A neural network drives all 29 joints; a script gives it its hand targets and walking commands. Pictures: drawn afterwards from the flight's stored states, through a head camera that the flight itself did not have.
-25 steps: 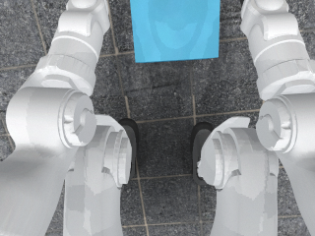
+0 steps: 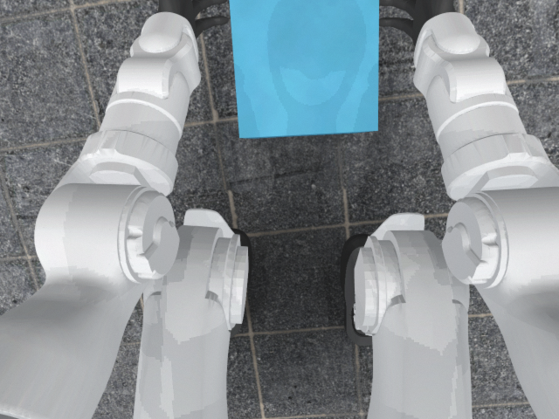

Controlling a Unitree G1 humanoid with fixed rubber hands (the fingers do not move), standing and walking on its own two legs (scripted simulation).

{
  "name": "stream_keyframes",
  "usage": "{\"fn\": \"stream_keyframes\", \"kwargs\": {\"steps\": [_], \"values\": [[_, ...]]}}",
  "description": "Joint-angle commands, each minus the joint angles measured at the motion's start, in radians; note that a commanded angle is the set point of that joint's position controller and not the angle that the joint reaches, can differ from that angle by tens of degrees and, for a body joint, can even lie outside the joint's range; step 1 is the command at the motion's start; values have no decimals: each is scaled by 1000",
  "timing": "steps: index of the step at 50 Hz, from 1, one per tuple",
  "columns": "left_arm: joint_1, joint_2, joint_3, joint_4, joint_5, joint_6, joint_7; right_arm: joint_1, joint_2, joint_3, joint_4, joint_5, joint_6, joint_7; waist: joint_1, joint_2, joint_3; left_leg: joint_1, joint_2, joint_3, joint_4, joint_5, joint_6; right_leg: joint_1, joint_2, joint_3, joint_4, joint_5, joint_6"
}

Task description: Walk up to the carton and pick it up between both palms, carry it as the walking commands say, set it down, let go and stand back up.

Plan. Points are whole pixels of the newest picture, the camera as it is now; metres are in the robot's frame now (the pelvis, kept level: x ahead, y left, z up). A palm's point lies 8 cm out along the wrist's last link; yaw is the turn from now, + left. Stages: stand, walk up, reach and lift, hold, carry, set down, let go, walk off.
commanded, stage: reach and lift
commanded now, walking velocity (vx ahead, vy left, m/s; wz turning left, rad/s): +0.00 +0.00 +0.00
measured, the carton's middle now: (302, 46) +0.52 +0.00 -0.27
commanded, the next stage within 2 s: none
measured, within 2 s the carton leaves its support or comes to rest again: neither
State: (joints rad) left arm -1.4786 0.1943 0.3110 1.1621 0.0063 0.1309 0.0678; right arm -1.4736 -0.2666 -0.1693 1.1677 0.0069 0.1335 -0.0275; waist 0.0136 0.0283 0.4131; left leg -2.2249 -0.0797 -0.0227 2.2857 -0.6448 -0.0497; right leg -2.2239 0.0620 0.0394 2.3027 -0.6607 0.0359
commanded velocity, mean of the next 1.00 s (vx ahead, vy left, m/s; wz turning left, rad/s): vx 0.00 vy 0.00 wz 0.00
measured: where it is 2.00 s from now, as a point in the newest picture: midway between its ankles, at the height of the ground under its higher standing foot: (293, 302)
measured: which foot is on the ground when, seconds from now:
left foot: down 0.00-1.00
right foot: down 0.00-1.00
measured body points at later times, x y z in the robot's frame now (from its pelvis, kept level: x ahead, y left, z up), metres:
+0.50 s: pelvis -0.01 +0.00 +0.01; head +0.34 -0.02 +0.28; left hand +0.54 +0.13 -0.14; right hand +0.54 -0.14 -0.14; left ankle +0.10 +0.12 -0.32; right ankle +0.09 -0.12 -0.32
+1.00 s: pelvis -0.01 +0.00 +0.04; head +0.33 -0.01 +0.33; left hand +0.53 +0.12 -0.09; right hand +0.54 -0.13 -0.09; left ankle +0.10 +0.13 -0.32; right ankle +0.09 -0.12 -0.32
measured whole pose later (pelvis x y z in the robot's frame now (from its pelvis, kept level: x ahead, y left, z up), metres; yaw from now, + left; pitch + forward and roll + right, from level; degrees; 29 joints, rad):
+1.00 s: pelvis -0.01 +0.00 +0.04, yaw -1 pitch +41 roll +0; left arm -1.28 0.01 0.43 0.77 0.10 0.25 0.30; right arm -1.34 -0.10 -0.31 0.86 -0.14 0.28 -0.13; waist 0.01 0.02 0.16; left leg -2.24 -0.14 -0.07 2.10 -0.58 -0.08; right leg -2.24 0.12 0.06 2.11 -0.58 0.07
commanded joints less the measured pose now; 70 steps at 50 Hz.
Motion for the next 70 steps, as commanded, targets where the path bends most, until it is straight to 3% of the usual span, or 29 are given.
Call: {"fn": "stream_keyframes", "kwargs": {"steps": [1,21,43,52,62,70], "values": [[-358,-943,-215,-116,-56,-26,-217,-456,887,186,-192,61,-50,211,-21,-45,-865,373,-88,56,-139,440,48,360,84,-43,-178,473,-47],[-484,-1028,-279,-237,-58,38,-188,-591,982,237,-322,45,21,197,-17,-58,-1211,496,-94,88,-198,382,38,508,84,-82,-251,392,-33],[-513,-1132,-395,-429,-29,102,-164,-507,1157,274,-372,12,102,195,-3,-38,-1534,663,-112,108,-302,437,16,619,110,-114,-338,431,-15],[-418,-1188,-364,-362,15,117,-178,-429,1201,248,-383,-57,117,186,-22,-39,-1516,611,-124,120,-360,428,7,630,118,-116,-398,443,-7],[-380,-1219,-351,-371,44,133,-159,-420,1201,238,-376,-69,126,191,-3,-44,-1523,690,-122,111,-445,382,1,623,129,-128,-470,361,-11],[-333,-1246,-318,-345,76,146,-171,-385,1232,209,-347,-86,134,191,4,-49,-1494,692,-124,112,-499,352,0,655,134,-117,-531,336,-7]]}}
